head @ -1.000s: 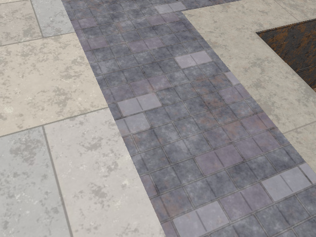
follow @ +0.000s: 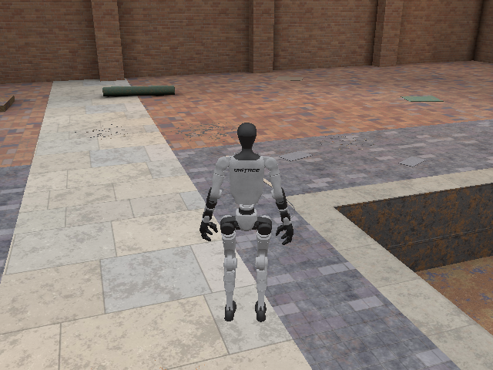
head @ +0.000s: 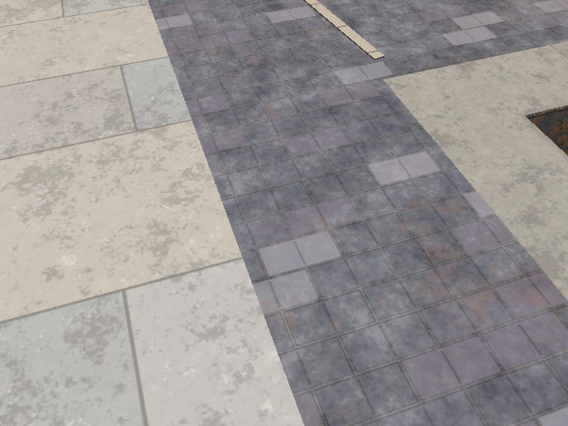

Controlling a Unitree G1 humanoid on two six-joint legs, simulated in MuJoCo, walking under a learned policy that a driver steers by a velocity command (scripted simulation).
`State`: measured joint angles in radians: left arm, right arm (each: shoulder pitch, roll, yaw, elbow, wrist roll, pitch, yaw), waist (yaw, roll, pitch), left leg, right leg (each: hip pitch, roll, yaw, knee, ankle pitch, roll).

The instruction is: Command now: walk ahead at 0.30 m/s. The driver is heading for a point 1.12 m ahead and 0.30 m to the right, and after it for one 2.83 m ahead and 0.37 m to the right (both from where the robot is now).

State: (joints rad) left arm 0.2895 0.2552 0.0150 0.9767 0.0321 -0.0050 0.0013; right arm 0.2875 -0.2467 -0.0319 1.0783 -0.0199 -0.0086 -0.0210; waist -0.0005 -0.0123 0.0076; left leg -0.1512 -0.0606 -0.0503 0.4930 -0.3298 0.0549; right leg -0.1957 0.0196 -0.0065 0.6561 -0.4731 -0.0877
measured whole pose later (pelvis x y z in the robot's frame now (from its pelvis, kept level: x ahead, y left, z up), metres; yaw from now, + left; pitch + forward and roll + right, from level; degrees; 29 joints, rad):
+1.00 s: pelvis +0.47 -0.02 +0.01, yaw +0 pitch +0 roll +1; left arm 0.05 0.21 0.03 0.90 0.02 -0.03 -0.03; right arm 0.45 -0.18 -0.02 1.09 -0.01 -0.10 -0.01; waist -0.06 -0.03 0.05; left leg 0.06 -0.11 0.08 0.18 -0.24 0.10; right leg -0.62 -0.10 -0.04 0.69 -0.02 -0.03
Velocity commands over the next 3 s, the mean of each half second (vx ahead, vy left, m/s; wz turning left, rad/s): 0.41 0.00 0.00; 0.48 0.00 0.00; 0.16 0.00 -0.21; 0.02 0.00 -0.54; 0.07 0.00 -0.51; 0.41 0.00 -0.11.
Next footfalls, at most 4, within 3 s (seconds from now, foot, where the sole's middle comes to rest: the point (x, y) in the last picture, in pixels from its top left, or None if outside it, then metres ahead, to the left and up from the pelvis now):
0.12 right None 0.08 -0.11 -0.77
0.58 left None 0.42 0.04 -0.77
1.12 right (343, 356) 0.71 -0.12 -0.77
1.64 left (270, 377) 0.66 0.07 -0.77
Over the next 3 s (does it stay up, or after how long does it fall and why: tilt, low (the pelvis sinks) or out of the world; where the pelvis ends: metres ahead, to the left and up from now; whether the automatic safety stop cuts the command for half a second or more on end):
stays up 0.74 -0.14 0.01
